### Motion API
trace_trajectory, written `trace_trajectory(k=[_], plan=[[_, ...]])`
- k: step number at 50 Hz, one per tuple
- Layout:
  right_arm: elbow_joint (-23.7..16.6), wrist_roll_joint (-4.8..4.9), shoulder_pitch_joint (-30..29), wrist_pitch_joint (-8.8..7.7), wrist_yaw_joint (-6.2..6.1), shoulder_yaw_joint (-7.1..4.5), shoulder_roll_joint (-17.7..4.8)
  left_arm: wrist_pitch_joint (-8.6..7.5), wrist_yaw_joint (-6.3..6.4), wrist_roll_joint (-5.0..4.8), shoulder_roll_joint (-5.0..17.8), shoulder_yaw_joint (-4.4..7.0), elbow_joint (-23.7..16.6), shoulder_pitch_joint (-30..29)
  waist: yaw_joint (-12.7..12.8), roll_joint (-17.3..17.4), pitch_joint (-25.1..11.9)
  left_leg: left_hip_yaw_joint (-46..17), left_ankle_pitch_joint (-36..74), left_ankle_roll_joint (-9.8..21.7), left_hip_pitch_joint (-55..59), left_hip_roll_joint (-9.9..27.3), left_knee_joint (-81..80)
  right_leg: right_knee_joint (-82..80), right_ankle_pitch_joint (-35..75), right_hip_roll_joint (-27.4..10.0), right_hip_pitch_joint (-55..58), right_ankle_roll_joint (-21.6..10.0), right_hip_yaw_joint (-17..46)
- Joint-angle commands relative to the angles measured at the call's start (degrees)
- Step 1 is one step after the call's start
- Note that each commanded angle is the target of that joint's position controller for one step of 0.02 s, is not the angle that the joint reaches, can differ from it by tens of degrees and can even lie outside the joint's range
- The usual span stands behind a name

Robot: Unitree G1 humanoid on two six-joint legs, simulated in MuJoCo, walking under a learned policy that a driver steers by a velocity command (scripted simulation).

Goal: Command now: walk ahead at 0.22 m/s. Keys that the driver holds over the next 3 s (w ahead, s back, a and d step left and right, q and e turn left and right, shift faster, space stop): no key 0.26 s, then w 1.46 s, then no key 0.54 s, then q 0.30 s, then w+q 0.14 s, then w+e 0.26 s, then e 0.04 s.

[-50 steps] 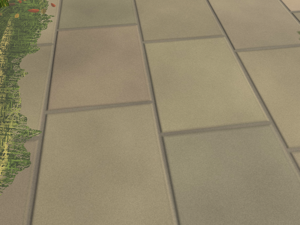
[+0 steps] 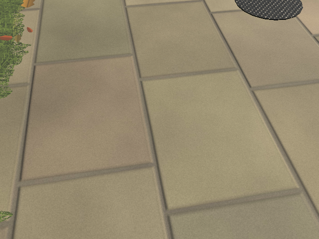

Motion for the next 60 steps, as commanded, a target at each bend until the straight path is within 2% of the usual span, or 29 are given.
trace_trajectory(k=[1,6,9,10,11,12,13,14,16,17,19,21,27,28,29,30,31,33,35,41,49,51,53,54,55,56,57,59,60], plan=[[-3.3,-0.05,-4.1,-0.39,-1.31,-0.82,-7.3,0.89,0.38,0.83,0.4,0.03,-0.7,6.3,4.2,5.3,-3.7,-3.9,37.2,8.5,-6.7,13.5,-4.1,-11.8,8.5,-0.1,10.2,1.4,-1.7],[-1.0,0.90,-0.5,1.23,-2.08,-1.06,-8.9,1.93,0.05,0.40,2.2,0.14,-2.3,-1.6,0.9,6.1,-4.4,-6.4,26.6,7.6,-1.0,15.5,-1.6,-24.8,12.2,1.7,13.3,1.5,-1.3],[-0.6,2.06,-2.0,1.99,-2.35,-0.91,-7.9,1.48,-0.13,1.04,3.4,0.74,-1.9,-0.8,2.6,5.4,-4.5,-8.3,19.1,5.5,1.2,14.8,4.4,-35.0,12.7,3.0,18.2,-0.6,-2.1],[-0.1,2.05,0.2,1.95,-2.42,-0.63,-6.8,1.30,0.10,1.46,5.4,1.44,-0.9,1.2,2.6,3.2,-5.6,-8.2,14.5,3.2,1.0,12.1,7.7,-39.4,22.2,1.7,23.3,-1.7,-0.7],[0.2,0.78,3.9,1.53,-2.50,-0.29,-5.7,1.38,0.45,1.74,8.7,2.12,-0.5,3.4,0.6,-0.7,-8.7,-6.4,5.5,1.0,-2.7,8.5,12.2,-36.0,39.4,-3.7,31.5,-3.8,3.9],[2.4,0.34,11.1,1.49,-2.41,0.81,-0.9,2.04,0.58,1.44,7.8,1.84,0.3,3.3,-2.6,-8.3,-12.0,-3.8,-10.3,-1.8,-9.4,5.2,14.9,-33.7,42.7,-8.4,38.6,-10.4,8.3],[2.4,0.57,8.7,2.23,-2.92,0.82,-1.9,2.45,0.20,1.07,2.9,0.84,0.5,3.5,-0.5,-7.6,-12.0,-3.1,-16.2,-3.3,-9.0,5.1,16.8,-36.0,33.4,-9.8,35.8,-12.6,11.7],[1.5,1.14,5.5,3.08,-3.25,0.30,-4.0,2.65,-0.18,0.53,2.8,0.94,0.9,3.7,0.3,-6.6,-10.7,-2.3,-18.3,-3.4,-10.6,4.7,17.7,-38.7,16.7,-8.7,33.7,-12.0,13.2],[0.0,1.58,0.4,4.44,-3.55,-0.40,-5.9,3.15,-0.21,-0.39,8.6,2.74,0.9,5.3,2.7,-7.1,-7.2,-0.3,-21.4,-2.7,-15.4,3.5,22.8,-46.3,-18.3,-10.3,30.2,-12.0,20.0],[-0.5,1.79,-1.0,4.61,-3.39,-0.57,-6.1,2.96,0.17,0.04,9.6,3.12,0.7,5.3,3.0,-8.5,-5.1,-1.6,-21.5,-2.1,-16.5,4.5,27.7,-50.5,-27.4,-12.5,27.0,-12.6,24.4],[-0.7,2.13,-2.0,3.90,-3.03,-1.19,-6.5,1.61,0.47,0.68,8.8,3.18,0.3,4.1,2.4,-8.2,-2.6,-4.5,-24.1,-0.6,-19.2,6.9,36.6,-53.9,-25.0,-14.4,23.3,-13.2,26.3],[-0.1,2.13,-1.7,2.87,-2.90,-1.71,-6.2,0.61,0.24,-0.31,7.6,3.11,-0.4,1.5,0.7,-5.1,-3.5,-4.8,-22.0,0.4,-18.1,8.6,34.8,-54.2,-19.0,-12.2,22.0,-11.2,20.4],[3.9,1.57,3.2,2.15,-2.80,-1.85,-3.1,1.95,-0.15,-1.86,7.4,3.63,0.6,0.6,-2.5,-3.6,-4.6,2.4,-8.5,-0.4,2.4,3.6,13.1,-49.0,-16.5,-4.0,12.1,-8.2,6.0],[4.8,1.57,6.1,2.31,-2.81,-2.00,-3.5,2.13,-0.16,-1.75,5.9,3.24,0.4,-0.3,-3.8,-2.4,-3.7,1.4,-10.6,0.1,5.2,4.2,10.8,-45.3,-18.8,-2.6,9.0,-6.9,4.9],[5.8,1.37,10.6,2.25,-2.94,-2.41,-5.5,2.11,-0.36,-1.29,2.9,2.39,-0.7,-2.5,-5.3,3.8,-3.0,-8.2,-17.7,2.0,9.4,11.2,4.8,-34.2,-17.4,0.6,2.5,-4.5,1.3],[5.5,1.60,13.3,2.29,-3.13,-3.57,-11.3,1.47,-0.52,-1.12,-0.8,1.51,-2.6,-4.4,-5.4,16.6,-1.1,-27.0,-31.8,6.4,13.0,22.9,-5.9,-17.3,-13.4,6.5,-9.0,-1.4,-6.8],[5.4,0.47,13.3,1.58,-3.02,-4.07,-14.0,0.37,-0.55,-1.36,1.5,1.84,-4.0,-6.0,-5.1,18.6,2.7,-39.8,-40.5,11.0,10.2,29.3,-10.5,-8.1,-14.3,4.9,-16.1,-2.6,-1.4],[2.9,0.94,6.4,-0.01,-2.67,-2.73,-9.1,-0.46,-1.14,-1.35,5.3,2.63,-2.3,-3.2,-0.8,11.2,4.0,-32.7,-31.9,7.7,10.6,25.5,-9.2,-3.1,-3.9,1.0,-19.6,-3.6,1.4],[1.6,1.49,4.3,-0.27,-2.12,-2.35,-7.9,-0.62,-0.93,-0.07,5.2,2.94,-1.3,-3.0,0.1,7.4,2.2,-24.1,-19.4,5.0,10.1,22.2,-9.7,-5.7,3.2,-0.6,-16.1,-3.1,0.6],[2.9,1.08,10.3,0.52,-2.79,-1.69,-6.7,0.04,-1.73,-0.59,0.9,1.81,-3.0,-10.7,-2.0,7.9,2.4,-10.0,2.0,4.3,8.1,16.9,-10.2,-17.9,15.3,0.6,-8.0,-0.4,-3.8],[4.7,2.11,14.4,1.70,-3.01,-2.78,-8.3,-0.55,-4.26,-1.44,1.5,0.60,-7.4,-21.0,-3.7,8.7,6.7,-7.9,8.5,4.5,15.3,20.7,-6.8,-30.8,11.8,2.0,-3.5,-2.3,-5.5],[4.4,2.18,12.8,1.99,-3.02,-3.39,-9.5,-0.79,-4.41,-1.14,3.6,1.39,-7.0,-17.2,-0.5,9.9,4.0,-6.8,23.4,3.5,16.2,21.1,-1.4,-32.5,8.3,4.2,4.9,-4.2,-6.9],[3.2,1.92,10.1,2.34,-3.03,-3.35,-9.2,-0.72,-3.66,-1.16,8.3,4.01,-1.9,0.2,8.3,9.6,-6.8,-3.2,39.3,1.0,10.3,17.3,17.2,-32.5,9.9,6.5,29.1,-7.6,-8.0],[1.2,0.87,9.4,2.10,-2.91,-2.58,-7.5,-0.43,-2.85,-0.37,13.2,5.30,0.5,11.9,11.8,1.9,-16.4,-1.1,19.9,-1.0,-4.8,13.5,36.9,-30.6,10.3,-5.9,49.4,-11.4,6.5],[1.2,1.63,16.5,0.70,-2.10,-0.25,1.3,-0.14,-3.39,0.06,15.2,5.20,1.8,14.6,7.3,-14.4,-26.4,-5.0,-24.2,-3.7,-24.2,2.6,55.5,-40.1,-3.8,-18.6,65.2,-20.0,34.8],[1.4,3.30,11.8,-0.86,-1.85,-1.78,-4.5,-0.17,-3.40,-0.08,9.7,3.75,1.5,12.4,8.9,-8.9,-22.2,-11.9,-25.3,-2.3,-29.9,5.2,62.7,-44.1,-6.6,-16.7,60.6,-17.4,36.4],[-0.8,4.29,6.0,-1.58,-1.87,-2.63,-7.4,-0.38,-3.27,-0.32,7.2,2.94,0.6,6.7,7.6,-6.6,-13.1,-9.7,-20.5,-1.3,-33.1,8.0,63.6,-44.8,-1.3,-14.8,52.1,-14.8,26.9],[-1.5,2.92,2.2,-1.20,-2.95,-3.40,-6.9,-0.84,-3.73,0.33,4.2,1.90,-0.6,-0.8,3.4,1.4,-5.7,-7.6,-11.8,-1.3,-27.4,12.5,58.3,-48.3,10.4,-10.7,35.1,-12.8,14.9],[-1.4,2.44,3.6,-0.49,-3.02,-3.55,-5.6,-1.18,-4.00,0.97,3.0,1.51,0.0,-0.9,1.7,-0.5,-5.0,-8.2,-10.4,-1.0,-23.2,13.8,56.3,-49.1,15.8,-8.9,30.4,-12.2,11.0]])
